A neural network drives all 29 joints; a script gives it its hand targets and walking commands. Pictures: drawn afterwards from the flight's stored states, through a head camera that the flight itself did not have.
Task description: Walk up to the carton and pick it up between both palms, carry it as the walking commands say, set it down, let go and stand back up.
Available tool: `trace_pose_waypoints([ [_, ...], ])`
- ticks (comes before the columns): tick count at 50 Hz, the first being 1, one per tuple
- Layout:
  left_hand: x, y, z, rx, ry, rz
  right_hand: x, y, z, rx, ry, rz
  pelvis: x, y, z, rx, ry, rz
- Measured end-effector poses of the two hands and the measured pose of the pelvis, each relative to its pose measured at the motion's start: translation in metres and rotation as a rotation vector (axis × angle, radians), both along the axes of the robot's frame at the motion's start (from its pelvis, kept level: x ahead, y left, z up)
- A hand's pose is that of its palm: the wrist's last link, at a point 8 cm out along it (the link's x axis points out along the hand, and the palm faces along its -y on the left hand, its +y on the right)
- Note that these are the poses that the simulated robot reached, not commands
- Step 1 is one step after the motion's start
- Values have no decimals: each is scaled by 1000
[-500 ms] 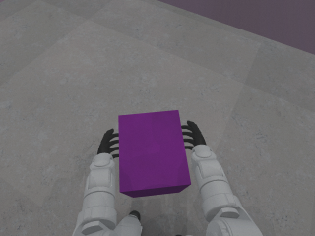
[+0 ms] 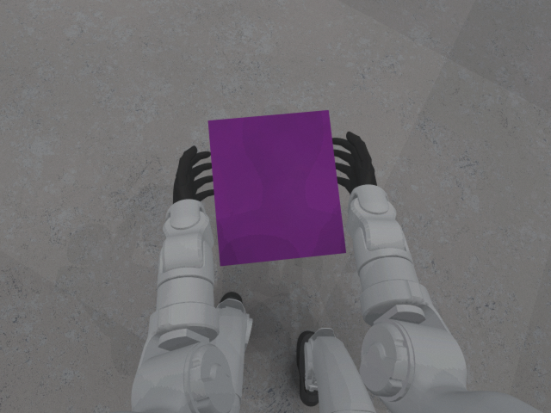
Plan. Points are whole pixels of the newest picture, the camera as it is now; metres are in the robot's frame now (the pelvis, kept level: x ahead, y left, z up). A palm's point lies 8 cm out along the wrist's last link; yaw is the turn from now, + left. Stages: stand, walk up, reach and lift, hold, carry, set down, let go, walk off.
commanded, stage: set down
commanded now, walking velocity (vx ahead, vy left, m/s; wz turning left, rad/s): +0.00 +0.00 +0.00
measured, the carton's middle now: (273, 198) +0.42 +0.07 -0.15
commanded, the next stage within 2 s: none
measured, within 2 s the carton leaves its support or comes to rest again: neither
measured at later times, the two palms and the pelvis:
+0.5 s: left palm (203, 192) +0.41 +0.20 -0.15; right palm (347, 185) +0.47 -0.05 -0.14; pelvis +0.02 -0.02 -0.07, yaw -1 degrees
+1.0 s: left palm (198, 193) +0.43 +0.22 -0.24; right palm (324, 187) +0.49 -0.03 -0.22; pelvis -0.01 -0.01 -0.14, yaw -3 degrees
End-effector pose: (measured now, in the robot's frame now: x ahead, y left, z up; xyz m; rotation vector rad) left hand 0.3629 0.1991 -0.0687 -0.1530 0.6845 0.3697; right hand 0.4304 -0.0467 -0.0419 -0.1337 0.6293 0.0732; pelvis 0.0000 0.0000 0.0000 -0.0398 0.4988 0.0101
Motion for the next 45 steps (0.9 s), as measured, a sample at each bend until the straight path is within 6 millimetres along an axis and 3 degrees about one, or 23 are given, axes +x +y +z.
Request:
trace_pose_waypoints([
  [8, 8, 9, -21, 33, 26, -1, 12, 10, -26, 29, 24, 3, -1, -2, -23, -6, 41, 11],
  [22, 40, -4, -72, 69, 58, -45, 34, -7, -86, 44, 51, -25, 16, -20, -61, -1, 176, -5],
  [30, 46, 3, -95, 78, 63, -41, 41, 0, -112, 41, 54, -10, 23, -28, -78, 5, 238, -16],
  [45, 61, 16, -149, 55, 56, -57, 52, 12, -160, -1, 44, -19, -1, -18, -121, -25, 275, -24],
])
